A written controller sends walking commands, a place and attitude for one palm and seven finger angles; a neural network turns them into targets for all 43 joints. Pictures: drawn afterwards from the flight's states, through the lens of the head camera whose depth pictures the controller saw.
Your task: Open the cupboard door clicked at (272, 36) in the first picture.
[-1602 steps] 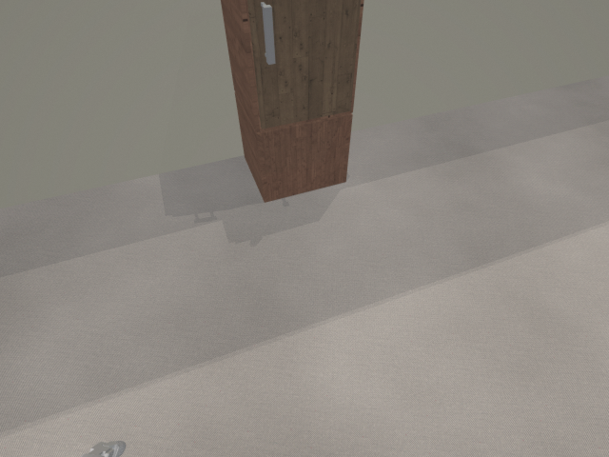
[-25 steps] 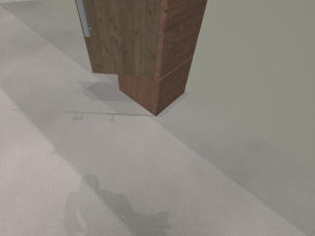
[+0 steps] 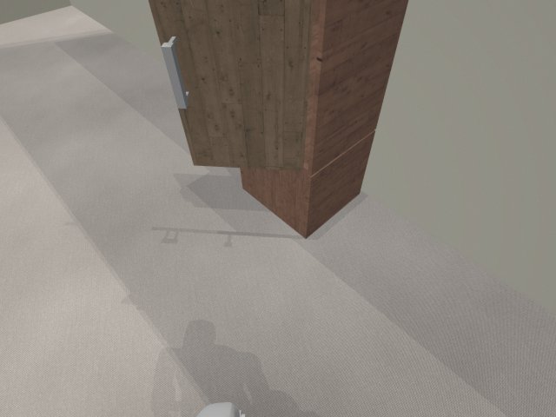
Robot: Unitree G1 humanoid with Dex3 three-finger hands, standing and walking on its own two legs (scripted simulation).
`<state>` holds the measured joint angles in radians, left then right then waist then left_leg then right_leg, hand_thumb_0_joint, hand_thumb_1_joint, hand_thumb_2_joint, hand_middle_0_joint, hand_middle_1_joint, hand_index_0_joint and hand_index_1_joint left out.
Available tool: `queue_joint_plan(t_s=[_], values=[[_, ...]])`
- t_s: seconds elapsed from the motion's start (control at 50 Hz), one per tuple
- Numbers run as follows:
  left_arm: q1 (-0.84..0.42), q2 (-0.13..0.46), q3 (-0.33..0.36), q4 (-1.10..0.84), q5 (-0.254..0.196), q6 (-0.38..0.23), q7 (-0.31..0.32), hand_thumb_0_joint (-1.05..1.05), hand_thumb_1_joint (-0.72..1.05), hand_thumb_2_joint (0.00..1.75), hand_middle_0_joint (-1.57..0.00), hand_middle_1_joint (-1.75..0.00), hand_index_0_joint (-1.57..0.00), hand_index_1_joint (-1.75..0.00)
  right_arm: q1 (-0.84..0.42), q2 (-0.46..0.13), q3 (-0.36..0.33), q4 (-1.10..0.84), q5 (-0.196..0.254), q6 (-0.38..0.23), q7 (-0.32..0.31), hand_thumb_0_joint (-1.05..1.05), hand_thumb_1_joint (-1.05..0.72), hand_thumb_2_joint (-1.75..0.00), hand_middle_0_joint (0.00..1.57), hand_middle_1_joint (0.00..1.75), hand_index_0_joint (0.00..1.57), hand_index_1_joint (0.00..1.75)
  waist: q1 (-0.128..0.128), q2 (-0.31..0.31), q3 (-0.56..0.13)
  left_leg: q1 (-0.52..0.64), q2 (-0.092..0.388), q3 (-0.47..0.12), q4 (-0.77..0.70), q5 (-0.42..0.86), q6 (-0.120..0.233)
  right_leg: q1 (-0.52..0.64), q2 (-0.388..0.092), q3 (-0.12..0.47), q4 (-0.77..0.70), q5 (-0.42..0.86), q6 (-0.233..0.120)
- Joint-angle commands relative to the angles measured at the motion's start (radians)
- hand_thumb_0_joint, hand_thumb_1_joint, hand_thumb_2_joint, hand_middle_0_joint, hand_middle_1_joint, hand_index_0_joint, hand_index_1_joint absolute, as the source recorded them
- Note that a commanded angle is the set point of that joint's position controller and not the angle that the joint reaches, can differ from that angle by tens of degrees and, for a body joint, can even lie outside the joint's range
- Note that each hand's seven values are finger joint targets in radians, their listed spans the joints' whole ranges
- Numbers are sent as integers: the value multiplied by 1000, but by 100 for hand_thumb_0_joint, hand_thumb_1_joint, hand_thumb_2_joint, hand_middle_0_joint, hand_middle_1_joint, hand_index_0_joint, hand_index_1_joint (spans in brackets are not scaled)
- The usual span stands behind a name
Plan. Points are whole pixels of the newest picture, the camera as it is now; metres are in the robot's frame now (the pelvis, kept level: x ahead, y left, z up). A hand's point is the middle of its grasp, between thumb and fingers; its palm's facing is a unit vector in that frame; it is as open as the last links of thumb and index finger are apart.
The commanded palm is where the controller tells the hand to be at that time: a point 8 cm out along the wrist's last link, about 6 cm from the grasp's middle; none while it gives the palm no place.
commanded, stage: take the last steps up to it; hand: left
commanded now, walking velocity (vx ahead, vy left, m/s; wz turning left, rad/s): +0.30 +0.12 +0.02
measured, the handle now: (178, 73) +0.93 +0.32 +0.02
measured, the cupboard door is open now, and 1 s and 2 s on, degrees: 41 41 41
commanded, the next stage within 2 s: come to a stop and stand still in 0.82 s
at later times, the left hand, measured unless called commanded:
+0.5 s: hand (142, 355) +0.25 +0.27 -0.17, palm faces +0.02 -0.98 -0.19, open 7.4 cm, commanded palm none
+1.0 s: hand (156, 313) +0.34 +0.27 -0.19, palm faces +0.02 -0.99 -0.17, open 7.3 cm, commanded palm none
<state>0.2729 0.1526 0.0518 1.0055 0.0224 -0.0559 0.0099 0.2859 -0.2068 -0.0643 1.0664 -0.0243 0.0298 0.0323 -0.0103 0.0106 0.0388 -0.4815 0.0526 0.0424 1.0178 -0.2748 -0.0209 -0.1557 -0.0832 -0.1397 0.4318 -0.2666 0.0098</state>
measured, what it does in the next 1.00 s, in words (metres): walks ahead: left foot, then right foot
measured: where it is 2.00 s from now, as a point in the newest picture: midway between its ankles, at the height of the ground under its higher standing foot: (270, 383)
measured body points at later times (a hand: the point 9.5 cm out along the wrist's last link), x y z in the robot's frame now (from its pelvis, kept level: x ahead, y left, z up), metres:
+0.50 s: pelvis +0.18 +0.08 +0.00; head +0.19 +0.08 +0.45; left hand +0.25 +0.32 -0.15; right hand +0.20 -0.15 -0.15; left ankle +0.17 +0.18 -0.74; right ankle +0.24 -0.03 -0.70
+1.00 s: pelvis +0.36 +0.10 -0.01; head +0.37 +0.11 +0.44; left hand +0.34 +0.33 -0.17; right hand +0.40 -0.14 -0.16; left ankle +0.44 +0.20 -0.75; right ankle +0.29 -0.03 -0.74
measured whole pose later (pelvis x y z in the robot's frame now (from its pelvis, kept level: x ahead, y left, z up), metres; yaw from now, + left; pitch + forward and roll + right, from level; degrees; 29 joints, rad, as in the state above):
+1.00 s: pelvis +0.36 +0.10 -0.01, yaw -4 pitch -1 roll -2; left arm 0.35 0.16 0.04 1.10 0.02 -0.04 0.01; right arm 0.21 -0.18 -0.04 1.05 -0.02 -0.04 0.01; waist 0.02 0.00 0.04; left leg -0.34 0.06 0.08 0.51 -0.10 -0.01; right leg -0.11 -0.03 -0.10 0.47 -0.35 0.02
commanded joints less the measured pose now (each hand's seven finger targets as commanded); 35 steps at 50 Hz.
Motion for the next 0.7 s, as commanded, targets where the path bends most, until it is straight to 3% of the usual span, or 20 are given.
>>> queue_joint_plan(t_s=[0.0,0.1,0.12,0.14,0.16,0.18,0.2,0.22,0.24,0.28,0.36,0.48,0.52,0.56,0.58,0.6,0.62,0.64,0.66,0.68], values=[[106,161,31,16,1,-29,-4,0,90,90,-20,-30,-20,-30,-76,5,2,-93,1,-36,12,0,-90,-90,20,30,20,30,40,-133,42,-92,34,30,-168,85,-24,38,-236,117,-268,159,-111],[126,188,34,54,7,-19,-3,0,90,90,-20,-30,-20,-30,-148,2,11,-133,5,-61,19,0,-90,-90,20,30,20,30,57,-202,37,40,-8,77,-410,58,2,61,-239,90,-183,233,-97],[119,190,37,57,6,-14,-2,0,90,90,-20,-30,-20,-30,-126,-9,10,-126,4,-67,16,0,-90,-90,20,30,20,30,41,-200,28,114,-20,91,-462,69,8,41,-231,79,-147,232,-88],[105,186,38,59,3,-8,-2,0,90,90,-20,-30,-20,-30,-64,-31,5,-106,2,-73,10,0,-90,-90,20,30,20,30,4,-157,1,255,-41,112,-533,91,15,-20,-202,53,-63,229,-68],[105,163,33,51,3,-2,-5,0,90,90,-20,-30,-20,-30,64,-92,-7,-70,-2,-79,-3,0,-90,-90,20,30,20,30,-53,-44,-53,448,-18,86,-565,61,29,-104,-161,10,121,222,-50],[139,106,24,33,-6,4,-10,0,90,90,-20,-30,-20,-30,197,-203,-37,-40,-16,-85,-21,0,-90,-90,20,30,20,30,-98,201,-164,657,205,-197,-585,42,109,-307,-40,-58,392,-68,-5],[91,80,13,-10,-7,2,-12,0,90,90,-20,-30,-20,-30,298,-262,-46,-23,-12,-77,-40,0,-90,-90,20,30,20,30,-131,293,-203,692,345,-409,-715,50,191,-434,41,-9,656,-353,-4],[34,75,11,-28,-3,0,-6,0,90,90,-20,-30,-20,-30,246,-246,-41,-25,-12,-76,-44,0,-90,-90,20,30,20,30,-114,215,-168,607,373,-407,-739,-32,230,-498,12,69,808,-341,-33],[-9,74,6,-28,-5,4,-8,0,90,90,-20,-30,-20,-30,162,-206,-28,-52,-6,-79,-48,0,-90,-90,20,30,20,30,-82,227,-111,505,359,-380,-759,-72,230,-541,-33,104,871,-249,-34],[-9,75,14,-5,2,14,-20,0,90,90,-20,-30,-20,-30,58,-110,-2,-75,-6,-89,-53,0,-90,-90,20,30,20,30,-31,150,-1,324,299,-246,-814,-51,191,-494,-72,124,831,-121,-27],[34,44,12,5,3,36,-27,0,90,90,-20,-30,-20,-30,29,-77,-1,-67,-6,-106,-54,0,-90,-90,20,30,20,30,25,90,-9,286,246,-84,-851,95,191,-391,-65,97,606,-37,-14],[-78,60,17,-59,4,41,-34,0,90,90,-20,-30,-20,-30,34,-100,-3,-53,-10,-94,-42,0,-90,-90,20,30,20,30,24,46,56,239,241,-64,-884,-56,207,-261,-32,66,313,15,-16],[-91,66,19,-69,6,38,-35,0,90,90,-20,-30,-20,-30,39,-105,-3,-43,-10,-89,-40,0,-90,-90,20,30,20,30,26,32,58,236,229,-56,-843,-68,194,-194,-7,46,246,14,-15],[-27,87,25,-51,8,27,-31,0,90,90,-20,-30,-20,-30,36,-96,3,-31,-8,-86,-41,0,-90,-90,20,30,20,30,59,-12,34,228,173,-16,-711,-21,146,-51,24,28,109,48,-24],[49,125,33,-29,9,18,-27,0,90,90,-20,-30,-20,-30,37,-78,8,-29,0,-87,-39,0,-90,-90,20,30,20,30,90,-54,-4,168,104,46,-559,0,107,91,-1,85,40,42,-45],[150,203,48,-1,12,6,-20,0,90,90,-20,-30,-20,-30,43,-37,13,-43,9,-90,-32,0,-90,-90,20,30,20,30,121,-212,-42,-15,-6,131,-313,-101,51,260,-194,364,-62,19,-129],[224,276,59,12,-2,6,-14,0,90,90,-20,-30,-20,-30,22,-41,16,-76,8,-87,-27,0,-90,-90,20,30,20,30,138,-307,-58,-147,-57,118,-60,-354,25,315,-366,608,-197,41,-240],[197,234,54,10,-6,1,0,0,90,90,-20,-30,-20,-30,-9,-72,4,-72,7,-76,-31,0,-90,-90,20,30,20,30,123,-282,-32,-161,-9,5,69,-306,29,226,-364,619,-226,-1,-252],[125,202,43,-9,-7,2,4,0,90,90,-20,-30,-20,-30,-43,-60,2,-71,6,-76,-32,0,-90,-90,20,30,20,30,97,-224,19,-190,20,-35,108,-220,26,158,-337,562,-235,0,-248],[76,162,33,-26,-9,-2,4,0,90,90,-20,-30,-20,-30,-43,-50,3,-60,4,-71,-30,0,-90,-90,20,30,20,30,66,-135,25,-163,46,-49,86,-135,15,105,-299,446,-238,67,-225]])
